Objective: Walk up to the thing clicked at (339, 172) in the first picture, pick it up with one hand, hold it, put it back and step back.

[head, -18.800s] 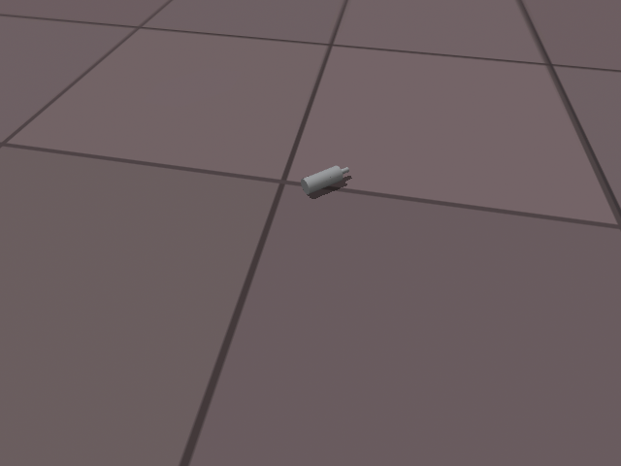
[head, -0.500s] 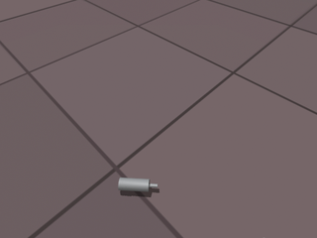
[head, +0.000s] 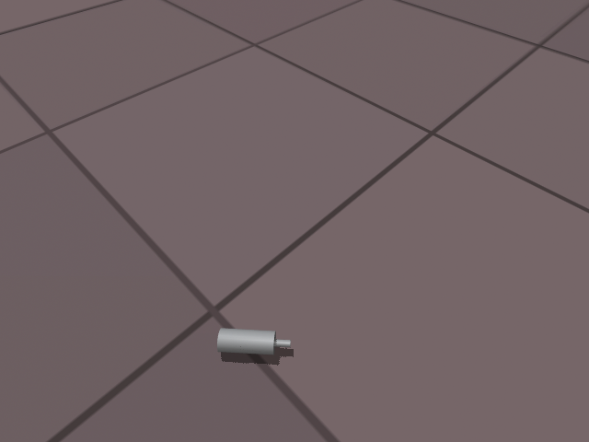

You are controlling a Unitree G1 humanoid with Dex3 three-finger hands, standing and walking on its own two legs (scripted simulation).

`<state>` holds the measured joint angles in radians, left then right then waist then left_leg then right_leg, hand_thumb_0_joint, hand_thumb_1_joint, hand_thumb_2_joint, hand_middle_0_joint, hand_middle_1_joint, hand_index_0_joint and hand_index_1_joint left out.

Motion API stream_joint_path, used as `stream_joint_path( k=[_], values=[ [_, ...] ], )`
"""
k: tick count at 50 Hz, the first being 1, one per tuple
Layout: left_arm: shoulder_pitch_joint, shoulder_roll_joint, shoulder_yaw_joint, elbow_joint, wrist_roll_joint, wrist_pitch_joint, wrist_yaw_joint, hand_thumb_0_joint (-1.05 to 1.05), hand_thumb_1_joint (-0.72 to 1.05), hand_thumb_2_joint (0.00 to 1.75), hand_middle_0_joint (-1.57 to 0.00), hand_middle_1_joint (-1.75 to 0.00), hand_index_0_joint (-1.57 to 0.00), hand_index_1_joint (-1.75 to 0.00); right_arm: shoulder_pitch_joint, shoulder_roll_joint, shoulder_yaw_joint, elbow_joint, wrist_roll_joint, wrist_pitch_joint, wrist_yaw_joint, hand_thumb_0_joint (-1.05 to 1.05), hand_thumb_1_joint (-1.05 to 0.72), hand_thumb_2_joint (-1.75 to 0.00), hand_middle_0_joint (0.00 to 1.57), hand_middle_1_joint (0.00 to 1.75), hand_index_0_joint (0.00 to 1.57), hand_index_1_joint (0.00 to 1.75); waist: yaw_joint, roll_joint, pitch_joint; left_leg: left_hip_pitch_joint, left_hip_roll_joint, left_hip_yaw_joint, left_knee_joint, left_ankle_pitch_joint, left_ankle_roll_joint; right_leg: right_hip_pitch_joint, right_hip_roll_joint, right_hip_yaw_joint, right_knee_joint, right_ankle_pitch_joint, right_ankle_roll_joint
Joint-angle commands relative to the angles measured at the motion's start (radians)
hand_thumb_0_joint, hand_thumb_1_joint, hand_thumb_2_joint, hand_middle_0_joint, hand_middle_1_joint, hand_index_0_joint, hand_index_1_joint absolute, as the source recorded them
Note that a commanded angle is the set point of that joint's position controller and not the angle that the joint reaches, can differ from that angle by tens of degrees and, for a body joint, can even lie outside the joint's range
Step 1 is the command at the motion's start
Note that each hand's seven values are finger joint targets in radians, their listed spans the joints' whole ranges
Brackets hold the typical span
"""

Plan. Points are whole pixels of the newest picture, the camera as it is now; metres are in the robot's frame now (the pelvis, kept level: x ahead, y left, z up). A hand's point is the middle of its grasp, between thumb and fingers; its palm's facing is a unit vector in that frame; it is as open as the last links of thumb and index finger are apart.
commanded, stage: stand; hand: left
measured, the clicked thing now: (255, 341) +0.53 +0.14 -0.74
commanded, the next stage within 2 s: walk up in 0.10 s
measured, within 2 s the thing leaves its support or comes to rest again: neither
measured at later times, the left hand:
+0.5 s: hand out of the picture +0.07 +0.31 -0.19, palm faces -0.03 -0.93 -0.38, open 7.4 cm
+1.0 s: hand out of the picture -0.07 +0.28 -0.16, palm faces -0.05 -0.92 -0.39, open 7.4 cm
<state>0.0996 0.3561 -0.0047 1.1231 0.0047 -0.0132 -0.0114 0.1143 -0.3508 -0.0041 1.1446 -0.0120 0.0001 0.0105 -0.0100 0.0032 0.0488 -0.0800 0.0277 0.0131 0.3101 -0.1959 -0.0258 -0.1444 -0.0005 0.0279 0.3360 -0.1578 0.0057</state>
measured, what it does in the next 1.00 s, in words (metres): walks backwards: left foot, then right foot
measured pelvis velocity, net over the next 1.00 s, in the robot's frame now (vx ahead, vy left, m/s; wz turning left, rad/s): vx -0.19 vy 0.03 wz -0.05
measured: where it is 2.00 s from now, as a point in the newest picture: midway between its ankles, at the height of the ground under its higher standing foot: outside the picture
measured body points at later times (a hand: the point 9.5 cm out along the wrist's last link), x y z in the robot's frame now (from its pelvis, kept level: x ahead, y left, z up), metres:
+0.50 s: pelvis -0.08 +0.04 -0.03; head -0.01 +0.06 +0.41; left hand +0.07 +0.36 -0.16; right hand -0.01 -0.29 -0.14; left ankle -0.09 +0.15 -0.75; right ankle -0.01 -0.11 -0.73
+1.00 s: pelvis -0.19 +0.03 -0.02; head -0.14 +0.02 +0.42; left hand -0.07 +0.33 -0.13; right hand -0.10 -0.30 -0.14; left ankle -0.21 +0.15 -0.69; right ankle -0.18 -0.10 -0.75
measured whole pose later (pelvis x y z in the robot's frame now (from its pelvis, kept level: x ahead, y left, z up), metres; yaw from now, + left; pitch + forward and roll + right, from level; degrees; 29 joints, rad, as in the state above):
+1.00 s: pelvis -0.19 +0.03 -0.02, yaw -3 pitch -1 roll +1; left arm 0.15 0.35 0.07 0.82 0.04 0.07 -0.01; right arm 0.14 -0.40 -0.04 0.87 0.01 0.05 -0.03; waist 0.01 0.01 0.15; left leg -0.44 -0.09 -0.09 1.08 -0.52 -0.01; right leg -0.30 -0.01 0.05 0.64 -0.32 -0.01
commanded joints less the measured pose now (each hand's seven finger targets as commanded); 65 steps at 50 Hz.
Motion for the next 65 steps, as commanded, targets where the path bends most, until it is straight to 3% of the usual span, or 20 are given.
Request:
stream_joint_path(
  k=[1,5,9,16,20,22,24,27,35,41,43,44,47,52,55,56,57,58,61,65],
  values=[
    [-0.04,0.218,0.037,-0.055,0.001,-0.021,0.019,0.0,0.9,0.9,-0.2,-0.3,-0.2,-0.3,-0.037,-0.214,-0.039,-0.061,0.003,-0.027,-0.013,0.0,-0.9,-0.9,0.2,0.3,0.2,0.3,0.004,-0.003,-0.072,-0.009,0.108,-0.079,-0.051,0.119,0.034,0.024,-0.118,0.086,-0.043,0.143,-0.027],
    [-0.053,0.269,0.086,-0.073,-0.012,-0.004,0.025,0.0,0.9,0.9,-0.2,-0.3,-0.2,-0.3,-0.06,-0.26,-0.058,-0.06,0.009,-0.009,-0.019,0.0,-0.9,-0.9,0.2,0.3,0.2,0.3,0.016,-0.015,0.047,-0.081,0.093,-0.088,0.046,0.287,0.053,-0.049,-0.111,0.092,0.041,0.353,-0.032],
    [-0.025,0.257,0.098,-0.129,-0.018,0.017,0.03,0.0,0.9,0.9,-0.2,-0.3,-0.2,-0.3,-0.023,-0.243,-0.069,-0.107,0.024,0.007,-0.022,0.0,-0.9,-0.9,0.2,0.3,0.2,0.3,0.011,-0.018,-0.141,-0.019,0.089,-0.059,0.173,0.363,0.072,-0.006,-0.126,0.082,0.123,0.43,-0.082],
    [-0.127,0.312,0.112,-0.241,0.024,0.042,0.033,0.0,0.9,0.9,-0.2,-0.3,-0.2,-0.3,0.063,-0.211,-0.088,-0.17,0.007,0.053,-0.017,0.0,-0.9,-0.9,0.2,0.3,0.2,0.3,-0.007,-0.219,-0.102,-0.12,-0.051,-0.072,0.629,-0.394,0.074,-0.226,-0.344,0.277,0.058,0.338,-0.274],
    [-0.179,0.272,0.098,-0.298,0.02,0.055,0.04,0.0,0.9,0.9,-0.2,-0.3,-0.2,-0.3,0.157,-0.229,-0.105,-0.174,-0.002,0.032,-0.02,0.0,-0.9,-0.9,0.2,0.3,0.2,0.3,-0.061,-0.141,-0.111,-0.117,-0.012,-0.047,0.264,-0.091,0.071,-0.196,-0.208,0.172,0.267,0.229,-0.145],
    [-0.121,0.184,0.089,-0.318,0.008,0.065,0.042,0.0,0.9,0.9,-0.2,-0.3,-0.2,-0.3,0.084,-0.346,-0.131,-0.202,-0.036,0.016,-0.023,0.0,-0.9,-0.9,0.2,0.3,0.2,0.3,-0.011,0.248,-0.06,-0.072,0.252,-0.429,0.034,0.394,0.169,-0.376,0.099,0.057,0.596,-0.354,-0.043],
    [-0.081,0.219,0.105,-0.301,0.023,0.074,0.056,0.0,0.9,0.9,-0.2,-0.3,-0.2,-0.3,0.033,-0.398,-0.142,-0.256,-0.025,0.011,-0.027,0.0,-0.9,-0.9,0.2,0.3,0.2,0.3,-0.023,0.163,-0.104,-0.175,0.379,-0.511,0.046,0.48,0.31,-0.319,0.13,0.197,0.83,-0.504,-0.026],
    [0.001,0.232,0.112,-0.277,0.007,0.075,0.051,0.0,0.9,0.9,-0.2,-0.3,-0.2,-0.3,-0.068,-0.306,-0.121,-0.293,-0.03,0.0,-0.05,0.0,-0.9,-0.9,0.2,0.3,0.2,0.3,0.049,0.117,-0.067,-0.089,0.245,-0.294,0.148,0.506,0.248,-0.401,0.107,0.2,0.94,-0.363,-0.009],
    [-0.013,0.201,0.124,-0.358,0.019,0.06,0.033,0.0,0.9,0.9,-0.2,-0.3,-0.2,-0.3,0.086,-0.296,-0.124,-0.314,-0.013,0.007,-0.061,0.0,-0.9,-0.9,0.2,0.3,0.2,0.3,-0.036,0.153,-0.121,0.103,0.236,-0.259,0.23,0.597,0.249,-0.306,0.047,0.07,0.535,-0.355,0.025],
    [0.141,0.235,0.146,-0.311,0.038,0.043,0.026,0.0,0.9,0.9,-0.2,-0.3,-0.2,-0.3,0.012,-0.276,-0.108,-0.354,0.005,0.024,-0.045,0.0,-0.9,-0.9,0.2,0.3,0.2,0.3,0.032,0.069,-0.17,-0.198,0.14,-0.189,0.336,0.251,0.12,0.049,-0.053,0.099,0.122,0.071,-0.064],
    [0.062,0.359,0.17,-0.358,0.03,0.047,0.018,0.0,0.9,0.9,-0.2,-0.3,-0.2,-0.3,-0.026,-0.222,-0.101,-0.369,0.016,0.03,-0.06,0.0,-0.9,-0.9,0.2,0.3,0.2,0.3,0.059,-0.276,-0.072,-0.327,-0.112,-0.054,0.726,-0.438,0.033,-0.142,-0.378,0.453,0.029,0.296,-0.316],
    [0.022,0.334,0.162,-0.384,0.032,0.042,0.02,0.0,0.9,0.9,-0.2,-0.3,-0.2,-0.3,0.002,-0.242,-0.106,-0.357,0.014,0.034,-0.061,0.0,-0.9,-0.9,0.2,0.3,0.2,0.3,0.035,-0.221,-0.037,-0.317,-0.094,-0.135,0.855,-0.461,0.03,-0.221,-0.393,0.453,0.018,0.302,-0.322],
    [-0.056,0.256,0.144,-0.412,0.034,0.046,0.033,0.0,0.9,0.9,-0.2,-0.3,-0.2,-0.3,0.073,-0.236,-0.092,-0.329,0.023,0.025,-0.058,0.0,-0.9,-0.9,0.2,0.3,0.2,0.3,-0.005,-0.158,-0.01,-0.343,-0.126,-0.133,0.883,-0.336,0.018,-0.179,-0.224,0.198,0.131,0.382,-0.232],
    [0.027,0.242,0.142,-0.441,0.041,0.06,0.039,0.0,0.9,0.9,-0.2,-0.3,-0.2,-0.3,0.088,-0.215,-0.088,-0.356,-0.002,0.002,-0.059,0.0,-0.9,-0.9,0.2,0.3,0.2,0.3,0.041,-0.216,-0.08,-0.345,-0.056,-0.042,0.456,-0.338,0.015,0.065,-0.221,0.186,0.239,0.465,-0.211],
    [0.015,0.238,0.132,-0.456,0.021,0.083,0.028,0.0,0.9,0.9,-0.2,-0.3,-0.2,-0.3,0.148,-0.218,-0.103,-0.33,-0.018,-0.011,-0.057,0.0,-0.9,-0.9,0.2,0.3,0.2,0.3,0.002,-0.14,-0.108,-0.147,-0.048,-0.006,0.065,0.047,0.031,-0.031,-0.152,0.136,0.389,0.288,-0.133],
    [0.041,0.191,0.121,-0.464,0.017,0.088,0.023,0.0,0.9,0.9,-0.2,-0.3,-0.2,-0.3,0.13,-0.289,-0.121,-0.339,-0.031,-0.016,-0.059,0.0,-0.9,-0.9,0.2,0.3,0.2,0.3,0.023,0.015,-0.116,-0.049,0.129,-0.262,0.055,0.186,0.092,-0.215,-0.066,0.104,0.478,0.041,-0.073],
    [0.005,0.198,0.125,-0.486,0.011,0.085,0.029,0.0,0.9,0.9,-0.2,-0.3,-0.2,-0.3,0.08,-0.415,-0.142,-0.368,-0.027,-0.012,-0.047,0.0,-0.9,-0.9,0.2,0.3,0.2,0.3,0.003,0.227,-0.101,-0.122,0.378,-0.517,0.032,0.367,0.259,-0.319,0.073,0.021,0.665,-0.428,-0.025],
    [-0.049,0.234,0.142,-0.477,0.031,0.09,0.04,0.0,0.9,0.9,-0.2,-0.3,-0.2,-0.3,0.096,-0.433,-0.156,-0.373,-0.028,-0.016,-0.051,0.0,-0.9,-0.9,0.2,0.3,0.2,0.3,-0.046,0.183,-0.089,-0.208,0.443,-0.609,0.028,0.368,0.345,-0.297,0.071,0.15,0.846,-0.503,-0.017],
    [0.049,0.226,0.148,-0.414,0.01,0.09,0.033,0.0,0.9,0.9,-0.2,-0.3,-0.2,-0.3,0.013,-0.312,-0.122,-0.37,-0.023,-0.026,-0.072,0.0,-0.9,-0.9,0.2,0.3,0.2,0.3,0.051,0.055,-0.067,-0.131,0.255,-0.284,0.135,0.422,0.237,-0.373,0.085,0.218,0.99,-0.367,-0.027],
    [0.079,0.209,0.146,-0.388,0.022,0.063,0.011,0.0,0.9,0.9,-0.2,-0.3,-0.2,-0.3,0.054,-0.269,-0.118,-0.371,-0.029,-0.029,-0.055,0.0,-0.9,-0.9,0.2,0.3,0.2,0.3,0.004,0.133,-0.069,-0.076,0.196,-0.224,0.117,0.135,0.227,-0.304,0.052,0.118,0.718,-0.332,0.018]
  ],
)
